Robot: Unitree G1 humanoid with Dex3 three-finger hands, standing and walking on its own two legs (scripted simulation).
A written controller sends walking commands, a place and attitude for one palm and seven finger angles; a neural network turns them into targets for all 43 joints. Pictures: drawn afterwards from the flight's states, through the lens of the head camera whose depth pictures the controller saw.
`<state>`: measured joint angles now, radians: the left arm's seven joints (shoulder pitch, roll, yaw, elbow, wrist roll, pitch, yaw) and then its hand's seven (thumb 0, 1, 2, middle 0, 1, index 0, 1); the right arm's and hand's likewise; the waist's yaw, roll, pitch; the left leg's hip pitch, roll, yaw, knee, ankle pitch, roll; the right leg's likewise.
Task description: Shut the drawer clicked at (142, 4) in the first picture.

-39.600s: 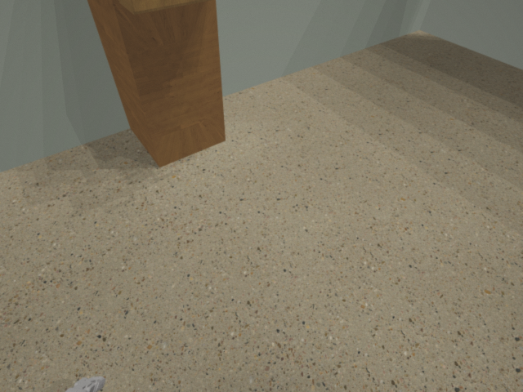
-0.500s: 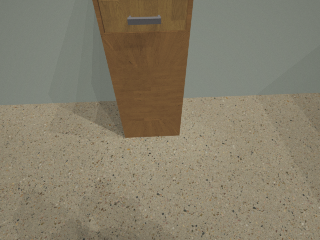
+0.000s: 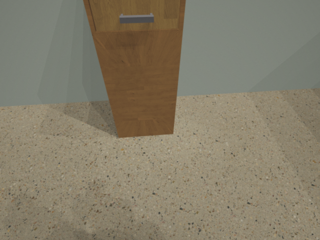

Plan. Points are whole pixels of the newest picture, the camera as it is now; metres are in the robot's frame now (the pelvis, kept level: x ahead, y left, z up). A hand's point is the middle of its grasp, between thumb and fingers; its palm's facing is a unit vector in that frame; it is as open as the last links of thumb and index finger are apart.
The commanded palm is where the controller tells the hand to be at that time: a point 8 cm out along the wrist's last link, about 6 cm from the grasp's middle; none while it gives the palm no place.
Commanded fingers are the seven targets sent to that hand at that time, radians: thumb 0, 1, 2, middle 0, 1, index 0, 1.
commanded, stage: look to check the result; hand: left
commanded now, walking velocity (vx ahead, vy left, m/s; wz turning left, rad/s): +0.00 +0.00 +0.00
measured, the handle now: (136, 17) +0.96 +0.15 +0.14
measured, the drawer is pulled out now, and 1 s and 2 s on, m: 0.00 0.00 0.00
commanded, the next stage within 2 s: stand and wait in 0.52 s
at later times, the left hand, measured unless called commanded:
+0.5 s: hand out of the picture +0.00 +0.17 -0.17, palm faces +0.02 -0.98 -0.20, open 7.4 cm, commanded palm none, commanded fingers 0.00 0.90 0.90 -0.20 -0.30 -0.20 -0.30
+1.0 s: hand out of the picture +0.06 +0.19 -0.17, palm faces +0.00 -0.96 -0.27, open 7.4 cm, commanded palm none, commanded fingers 0.00 0.90 0.90 -0.20 -0.30 -0.20 -0.30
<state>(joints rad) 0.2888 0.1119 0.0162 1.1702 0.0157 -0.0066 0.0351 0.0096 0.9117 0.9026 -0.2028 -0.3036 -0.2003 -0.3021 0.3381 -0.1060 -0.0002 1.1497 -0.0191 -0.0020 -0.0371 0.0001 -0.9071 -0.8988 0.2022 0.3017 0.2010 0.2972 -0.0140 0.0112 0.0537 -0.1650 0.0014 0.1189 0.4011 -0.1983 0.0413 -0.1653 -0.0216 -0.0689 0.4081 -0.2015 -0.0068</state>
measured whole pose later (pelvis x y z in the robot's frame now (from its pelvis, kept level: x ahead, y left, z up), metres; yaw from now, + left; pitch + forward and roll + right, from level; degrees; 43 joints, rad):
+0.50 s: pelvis +0.01 +0.00 +0.00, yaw +0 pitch -2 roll +0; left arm 0.26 0.15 0.02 1.17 0.02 -0.01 0.03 0.01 0.91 0.90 -0.20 -0.30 -0.20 -0.30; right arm 0.27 -0.15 -0.01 1.14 -0.02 -0.01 -0.03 0.00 -0.91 -0.90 0.20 0.30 0.20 0.30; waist -0.01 0.02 0.06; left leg -0.15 0.01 0.12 0.39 -0.20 0.04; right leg -0.16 -0.01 -0.06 0.40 -0.20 -0.01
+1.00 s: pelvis +0.02 -0.01 +0.00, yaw +0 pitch -2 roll +0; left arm 0.17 0.22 0.02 1.15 0.02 -0.02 0.02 0.01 0.91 0.90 -0.20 -0.30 -0.20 -0.30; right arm 0.19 -0.23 -0.01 1.14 -0.02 -0.01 -0.02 0.00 -0.91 -0.90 0.20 0.30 0.20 0.30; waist -0.01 0.02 0.06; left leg -0.12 0.02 0.11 0.34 -0.19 0.02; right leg -0.11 0.00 -0.07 0.34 -0.20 -0.02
